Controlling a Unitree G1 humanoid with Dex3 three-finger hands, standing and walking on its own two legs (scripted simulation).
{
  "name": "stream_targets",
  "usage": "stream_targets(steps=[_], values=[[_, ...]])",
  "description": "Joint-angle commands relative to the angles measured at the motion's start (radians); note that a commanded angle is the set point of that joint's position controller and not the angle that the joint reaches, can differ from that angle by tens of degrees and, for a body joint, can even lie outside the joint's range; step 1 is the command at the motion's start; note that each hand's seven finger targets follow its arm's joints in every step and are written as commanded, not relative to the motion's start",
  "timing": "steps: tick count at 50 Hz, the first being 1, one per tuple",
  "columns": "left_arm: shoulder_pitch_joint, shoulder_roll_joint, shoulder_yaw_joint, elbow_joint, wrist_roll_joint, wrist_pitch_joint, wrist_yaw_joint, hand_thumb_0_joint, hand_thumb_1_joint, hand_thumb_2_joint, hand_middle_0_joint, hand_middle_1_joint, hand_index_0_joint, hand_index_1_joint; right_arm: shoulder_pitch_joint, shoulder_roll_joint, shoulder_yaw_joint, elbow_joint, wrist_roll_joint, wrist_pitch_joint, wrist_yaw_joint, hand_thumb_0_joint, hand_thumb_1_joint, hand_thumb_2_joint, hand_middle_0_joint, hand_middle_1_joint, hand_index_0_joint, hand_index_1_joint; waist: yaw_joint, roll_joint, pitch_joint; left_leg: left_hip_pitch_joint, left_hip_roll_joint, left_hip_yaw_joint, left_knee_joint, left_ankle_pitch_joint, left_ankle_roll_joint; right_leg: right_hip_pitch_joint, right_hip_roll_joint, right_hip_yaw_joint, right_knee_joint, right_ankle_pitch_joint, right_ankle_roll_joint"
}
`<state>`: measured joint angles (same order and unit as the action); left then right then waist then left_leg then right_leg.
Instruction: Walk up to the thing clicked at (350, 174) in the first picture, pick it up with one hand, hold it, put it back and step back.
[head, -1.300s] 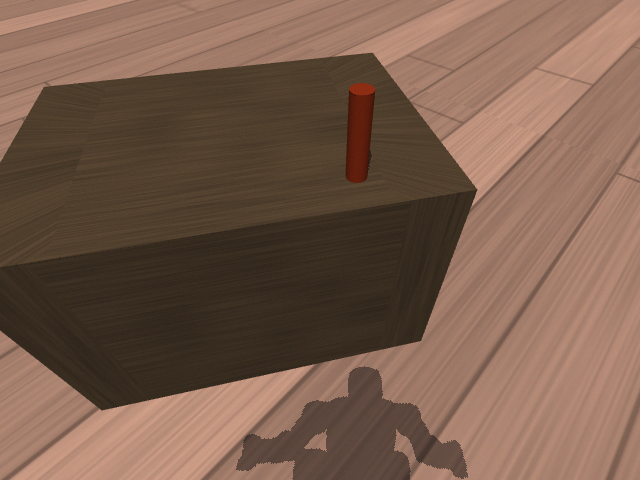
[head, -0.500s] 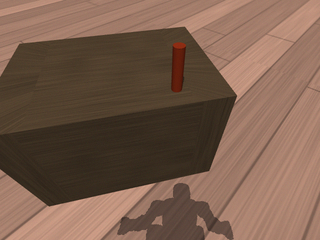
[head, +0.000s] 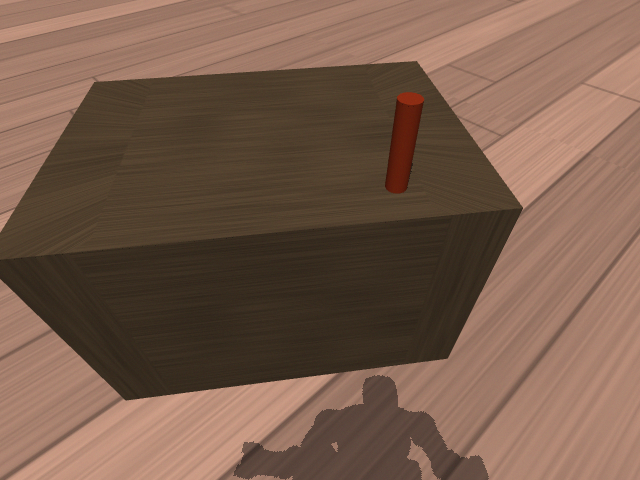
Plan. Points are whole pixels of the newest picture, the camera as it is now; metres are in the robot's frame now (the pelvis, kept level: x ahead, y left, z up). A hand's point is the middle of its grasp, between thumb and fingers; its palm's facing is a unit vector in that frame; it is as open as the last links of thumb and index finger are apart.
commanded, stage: walk up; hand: right
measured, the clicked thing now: (402, 146) +0.74 -0.11 +0.03
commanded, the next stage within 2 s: stand in 1.98 s
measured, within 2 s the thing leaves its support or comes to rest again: neither
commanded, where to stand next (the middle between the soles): +0.28 +0.07 m, yaw +10 degrees
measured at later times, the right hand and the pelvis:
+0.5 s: hand (484, 477) +0.19 -0.20 -0.16, palm faces -0.13 +0.93 -0.35, open 7.4 cm; pelvis +0.15 +0.06 -0.02, yaw +7 degrees
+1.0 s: hand (444, 347) +0.39 -0.18 -0.16, palm faces -0.24 +0.88 -0.40, open 7.4 cm; pelvis +0.22 +0.06 -0.02, yaw +12 degrees
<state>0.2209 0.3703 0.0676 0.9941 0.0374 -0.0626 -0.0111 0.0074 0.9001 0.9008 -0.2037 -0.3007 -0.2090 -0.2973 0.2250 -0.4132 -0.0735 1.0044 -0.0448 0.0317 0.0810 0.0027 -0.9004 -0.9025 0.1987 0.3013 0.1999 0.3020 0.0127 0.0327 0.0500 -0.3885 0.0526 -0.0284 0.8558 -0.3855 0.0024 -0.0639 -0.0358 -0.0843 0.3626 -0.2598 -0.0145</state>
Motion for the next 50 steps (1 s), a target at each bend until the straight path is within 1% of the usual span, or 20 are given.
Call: stream_targets(steps=[1, 4, 6, 7, 8, 9, 11, 15, 20, 25, 26, 27, 28, 29, 33, 40, 42, 43, 44, 50], values=[[-0.084, 0.318, 0.083, -0.134, 0.009, -0.031, 0.001, 0.000, 0.900, 0.900, -0.200, -0.300, -0.200, -0.300, -0.041, -0.153, -0.060, -0.144, 0.003, -0.038, 0.015, 0.000, -0.900, -0.900, 0.200, 0.300, 0.200, 0.300, -0.004, -0.195, 0.066, -0.018, 0.083, 0.000, -0.133, 0.034, -0.014, -0.123, -0.259, 0.119, -0.156, -0.138, -0.175], [-0.111, 0.323, 0.084, -0.157, 0.004, -0.016, -0.010, 0.000, 0.900, 0.900, -0.200, -0.300, -0.200, -0.300, 0.080, -0.163, -0.082, -0.121, 0.011, -0.047, 0.012, 0.000, -0.900, -0.900, 0.200, 0.300, 0.200, 0.300, -0.068, -0.162, 0.027, 0.212, 0.017, 0.122, -0.252, 0.184, -0.016, -0.265, -0.200, 0.025, 0.004, -0.225, -0.128], [-0.048, 0.250, 0.062, -0.170, 0.018, 0.005, -0.016, 0.000, 0.900, 0.900, -0.200, -0.300, -0.200, -0.300, 0.248, -0.215, -0.109, -0.067, 0.009, -0.055, -0.008, 0.000, -0.900, -0.900, 0.200, 0.300, 0.200, 0.300, -0.125, 0.047, -0.056, 0.443, -0.049, 0.128, -0.235, 0.034, 0.007, -0.401, -0.148, -0.014, 0.348, -0.236, -0.103], [-0.013, 0.179, 0.040, -0.180, 0.001, 0.012, -0.023, 0.000, 0.900, 0.900, -0.200, -0.300, -0.200, -0.300, 0.337, -0.272, -0.120, -0.065, 0.003, -0.061, -0.024, 0.000, -0.900, -0.900, 0.200, 0.300, 0.200, 0.300, -0.164, 0.280, -0.036, 0.470, 0.060, -0.132, -0.435, -0.233, 0.080, -0.531, -0.046, -0.084, 0.705, -0.258, -0.070], [-0.044, 0.174, 0.036, -0.217, -0.019, 0.010, -0.020, 0.000, 0.900, 0.900, -0.200, -0.300, -0.200, -0.300, 0.312, -0.353, -0.117, -0.113, 0.008, -0.077, -0.027, 0.000, -0.900, -0.900, 0.200, 0.300, 0.200, 0.300, -0.152, 0.349, -0.027, 0.375, 0.294, -0.713, -0.715, -0.392, 0.208, -0.654, 0.069, 0.026, 0.856, -0.382, -0.046], [-0.091, 0.256, 0.044, -0.218, -0.012, 0.009, -0.011, 0.000, 0.900, 0.900, -0.200, -0.300, -0.200, -0.300, 0.223, -0.389, -0.123, -0.143, 0.031, -0.076, -0.030, 0.000, -0.900, -0.900, 0.200, 0.300, 0.200, 0.300, -0.107, 0.178, 0.040, 0.200, 0.375, -0.825, -0.760, -0.521, 0.278, -0.607, -0.023, 0.161, 0.888, -0.347, -0.054], [0.032, 0.281, 0.049, -0.147, -0.030, 0.019, -0.015, 0.000, 0.900, 0.900, -0.200, -0.300, -0.200, -0.300, 0.106, -0.323, -0.094, -0.196, 0.029, -0.096, -0.046, 0.000, -0.900, -0.900, 0.200, 0.300, 0.200, 0.300, -0.021, 0.066, 0.039, 0.240, 0.268, -0.534, -0.635, -0.324, 0.234, -0.595, -0.092, 0.165, 0.859, -0.176, -0.046], [0.085, 0.264, 0.063, -0.125, -0.017, 0.034, -0.039, 0.000, 0.900, 0.900, -0.200, -0.300, -0.200, -0.300, 0.126, -0.265, -0.073, -0.215, 0.028, -0.119, -0.054, 0.000, -0.900, -0.900, 0.200, 0.300, 0.200, 0.300, 0.004, 0.082, 0.052, 0.095, 0.184, -0.292, -0.618, -0.092, 0.204, -0.415, -0.092, 0.107, 0.631, -0.103, -0.010], [0.002, 0.234, 0.068, -0.198, -0.006, 0.034, -0.052, 0.000, 0.900, 0.900, -0.200, -0.300, -0.200, -0.300, 0.189, -0.278, -0.075, -0.238, 0.029, -0.137, -0.066, 0.000, -0.900, -0.900, 0.200, 0.300, 0.200, 0.300, -0.029, 0.083, 0.077, 0.128, 0.209, -0.260, -0.577, 0.034, 0.237, -0.427, -0.081, 0.090, 0.439, -0.040, -0.009], [0.068, 0.180, 0.061, -0.189, -0.012, 0.011, -0.024, 0.000, 0.900, 0.900, -0.200, -0.300, -0.200, -0.300, 0.152, -0.221, -0.040, -0.265, 0.041, -0.112, -0.086, 0.000, -0.900, -0.900, 0.200, 0.300, 0.200, 0.300, 0.020, 0.051, -0.025, 0.070, 0.124, -0.107, -0.296, 0.548, 0.147, -0.110, 0.015, 0.020, 0.199, 0.095, -0.028], [0.126, 0.209, 0.066, -0.177, -0.010, 0.003, -0.013, 0.000, 0.900, 0.900, -0.200, -0.300, -0.200, -0.300, 0.148, -0.176, -0.022, -0.271, 0.054, -0.108, -0.091, 0.000, -0.900, -0.900, 0.200, 0.300, 0.200, 0.300, 0.059, -0.030, -0.074, 0.079, 0.071, -0.064, -0.144, 0.532, 0.104, -0.037, -0.009, 0.064, 0.110, 0.145, -0.053], [0.147, 0.293, 0.081, -0.187, 0.002, -0.008, -0.004, 0.000, 0.900, 0.900, -0.200, -0.300, -0.200, -0.300, 0.185, -0.120, -0.003, -0.286, 0.065, -0.106, -0.096, 0.000, -0.900, -0.900, 0.200, 0.300, 0.200, 0.300, 0.052, -0.247, -0.141, -0.036, -0.027, -0.003, 0.091, 0.302, 0.047, 0.066, -0.206, 0.334, 0.038, 0.235, -0.115], [0.113, 0.326, 0.083, -0.201, -0.020, -0.004, -0.005, 0.000, 0.900, 0.900, -0.200, -0.300, -0.200, -0.300, 0.207, -0.127, -0.002, -0.273, 0.058, -0.094, -0.105, 0.000, -0.900, -0.900, 0.200, 0.300, 0.200, 0.300, 0.037, -0.278, -0.119, -0.115, -0.108, 0.016, 0.181, -0.163, 0.025, 0.018, -0.382, 0.573, -0.043, 0.189, -0.245], [0.084, 0.319, 0.078, -0.210, -0.023, 0.002, -0.006, 0.000, 0.900, 0.900, -0.200, -0.300, -0.200, -0.300, 0.193, -0.188, -0.022, -0.240, 0.047, -0.082, -0.116, 0.000, -0.900, -0.900, 0.200, 0.300, 0.200, 0.300, 0.025, -0.194, -0.070, -0.110, -0.070, -0.048, 0.262, -0.239, 0.028, -0.066, -0.397, 0.595, -0.015, 0.159, -0.297], [0.021, 0.263, 0.048, -0.210, -0.014, 0.007, 0.008, 0.000, 0.900, 0.900, -0.200, -0.300, -0.200, -0.300, 0.180, -0.164, -0.013, -0.187, 0.053, -0.083, -0.103, 0.000, -0.900, -0.900, 0.200, 0.300, 0.200, 0.300, 0.001, -0.201, -0.033, -0.063, -0.038, -0.016, 0.117, -0.137, 0.021, -0.160, -0.239, 0.275, 0.040, 0.257, -0.214], [-0.058, 0.254, 0.021, -0.204, -0.038, 0.035, 0.012, 0.000, 0.900, 0.900, -0.200, -0.300, -0.200, -0.300, 0.105, -0.153, -0.017, -0.146, 0.037, -0.074, -0.100, 0.000, -0.900, -0.900, 0.200, 0.300, 0.200, 0.300, -0.035, -0.166, -0.089, 0.194, -0.058, 0.052, -0.279, 0.182, 0.022, -0.273, -0.222, 0.182, 0.196, 0.349, -0.150], [-0.034, 0.205, 0.002, -0.202, -0.045, 0.044, 0.011, 0.000, 0.900, 0.900, -0.200, -0.300, -0.200, -0.300, 0.052, -0.236, -0.033, -0.162, 0.024, -0.083, -0.104, 0.000, -0.900, -0.900, 0.200, 0.300, 0.200, 0.300, -0.015, 0.002, -0.109, 0.235, 0.113, -0.214, -0.370, 0.328, 0.091, -0.356, -0.145, 0.145, 0.297, 0.167, -0.066], [-0.018, 0.194, 0.000, -0.185, -0.057, 0.054, 0.014, 0.000, 0.900, 0.900, -0.200, -0.300, -0.200, -0.300, -0.033, -0.288, -0.033, -0.184, 0.033, -0.086, -0.100, 0.000, -0.900, -0.900, 0.200, 0.300, 0.200, 0.300, 0.018, 0.098, -0.088, 0.111, 0.239, -0.368, -0.420, 0.369, 0.189, -0.288, -0.012, 0.060, 0.385, -0.062, -0.013], [-0.033, 0.219, 0.011, -0.151, -0.047, 0.062, 0.021, 0.000, 0.900, 0.900, -0.200, -0.300, -0.200, -0.300, -0.062, -0.283, -0.031, -0.177, 0.041, -0.086, -0.098, 0.000, -0.900, -0.900, 0.200, 0.300, 0.200, 0.300, 0.010, 0.110, -0.074, 0.053, 0.253, -0.355, -0.402, 0.413, 0.237, -0.207, -0.010, 0.076, 0.413, -0.201, -0.016], [-0.086, 0.266, 0.008, -0.097, -0.038, 0.036, 0.010, 0.000, 0.900, 0.900, -0.200, -0.300, -0.200, -0.300, -0.097, -0.185, 0.011, -0.125, 0.054, -0.061, -0.096, 0.000, -0.900, -0.900, 0.200, 0.300, 0.200, 0.300, -0.007, 0.028, -0.112, 0.133, 0.036, -0.098, -0.297, 0.279, 0.050, -0.164, -0.140, 0.188, 0.153, 0.179, -0.084]])
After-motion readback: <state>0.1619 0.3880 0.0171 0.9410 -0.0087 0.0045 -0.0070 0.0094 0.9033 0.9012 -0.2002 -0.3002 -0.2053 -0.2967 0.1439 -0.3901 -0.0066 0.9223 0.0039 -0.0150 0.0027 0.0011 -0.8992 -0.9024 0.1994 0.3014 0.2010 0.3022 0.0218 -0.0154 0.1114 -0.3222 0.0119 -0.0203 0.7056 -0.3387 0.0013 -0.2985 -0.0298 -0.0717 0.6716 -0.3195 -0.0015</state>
